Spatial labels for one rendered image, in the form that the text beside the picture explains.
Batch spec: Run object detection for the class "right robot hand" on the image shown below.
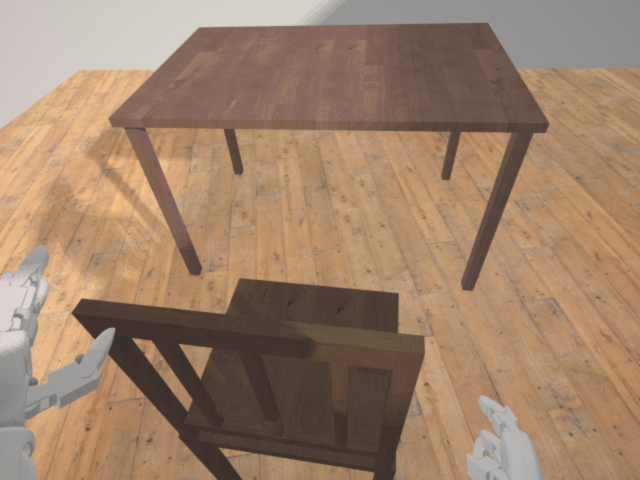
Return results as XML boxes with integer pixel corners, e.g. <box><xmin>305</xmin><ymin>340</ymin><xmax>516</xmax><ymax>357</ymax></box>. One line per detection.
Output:
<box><xmin>467</xmin><ymin>395</ymin><xmax>544</xmax><ymax>480</ymax></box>

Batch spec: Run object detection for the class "left robot hand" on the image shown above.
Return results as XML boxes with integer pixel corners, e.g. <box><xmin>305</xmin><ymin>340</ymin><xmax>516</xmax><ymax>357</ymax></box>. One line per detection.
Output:
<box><xmin>0</xmin><ymin>245</ymin><xmax>115</xmax><ymax>428</ymax></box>

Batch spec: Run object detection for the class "table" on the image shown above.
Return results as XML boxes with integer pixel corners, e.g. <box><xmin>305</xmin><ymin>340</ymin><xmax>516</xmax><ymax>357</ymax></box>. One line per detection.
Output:
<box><xmin>108</xmin><ymin>23</ymin><xmax>549</xmax><ymax>291</ymax></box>

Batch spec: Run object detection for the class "left robot forearm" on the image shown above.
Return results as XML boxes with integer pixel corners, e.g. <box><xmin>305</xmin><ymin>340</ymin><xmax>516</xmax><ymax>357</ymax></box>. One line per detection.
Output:
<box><xmin>0</xmin><ymin>427</ymin><xmax>38</xmax><ymax>480</ymax></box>

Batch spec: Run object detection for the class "chair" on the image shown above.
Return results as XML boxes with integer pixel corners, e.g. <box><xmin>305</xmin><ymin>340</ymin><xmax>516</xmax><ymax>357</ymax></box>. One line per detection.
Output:
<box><xmin>72</xmin><ymin>278</ymin><xmax>425</xmax><ymax>480</ymax></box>

